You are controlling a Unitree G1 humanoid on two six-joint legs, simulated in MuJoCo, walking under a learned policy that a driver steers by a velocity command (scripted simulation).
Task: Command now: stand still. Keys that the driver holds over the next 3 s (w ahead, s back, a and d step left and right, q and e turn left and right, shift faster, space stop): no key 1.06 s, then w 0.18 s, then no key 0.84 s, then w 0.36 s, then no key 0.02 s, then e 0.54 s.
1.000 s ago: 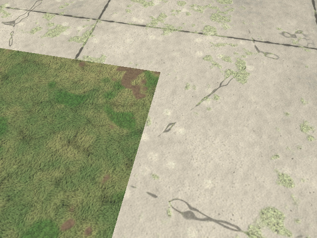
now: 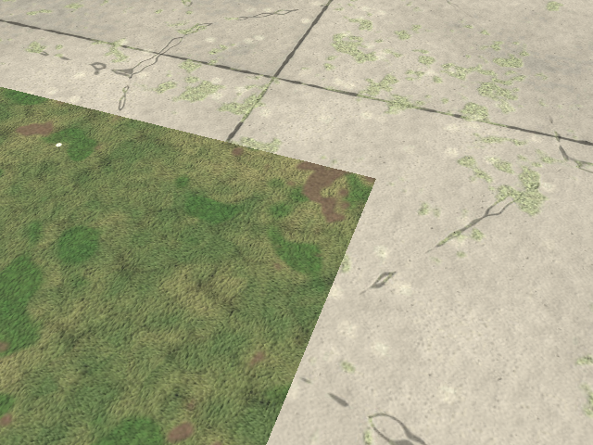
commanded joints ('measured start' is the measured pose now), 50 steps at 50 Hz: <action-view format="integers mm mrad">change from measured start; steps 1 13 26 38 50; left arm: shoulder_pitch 15 46 77 105 111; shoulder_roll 95 83 60 38 27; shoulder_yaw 25 32 30 21 14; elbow -33 65 166 230 246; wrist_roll -2 -6 -8 -11 -16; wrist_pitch -9 -1 7 11 7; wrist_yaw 7 16 19 20 15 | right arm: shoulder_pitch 20 79 131 167 199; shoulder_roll -78 -80 -74 -62 -52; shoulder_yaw -20 -24 -23 -14 -5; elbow -39 46 136 202 239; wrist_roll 2 8 14 17 18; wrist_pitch -13 -12 -11 -9 -8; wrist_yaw -8 -24 -30 -30 -36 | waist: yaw -1 -2 -3 -4 -4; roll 13 6 5 5 5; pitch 12 34 57 74 83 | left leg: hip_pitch -78 -63 -45 -36 -35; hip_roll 37 31 29 27 27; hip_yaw -34 -17 -3 7 10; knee -142 -166 -196 -211 -211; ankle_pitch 147 151 154 153 148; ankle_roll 46 37 29 24 18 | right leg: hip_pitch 56 65 78 79 73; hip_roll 13 17 24 30 34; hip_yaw -18 -25 -34 -41 -45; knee -74 -101 -135 -152 -150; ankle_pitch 115 127 133 133 132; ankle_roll -30 -33 -36 -39 -40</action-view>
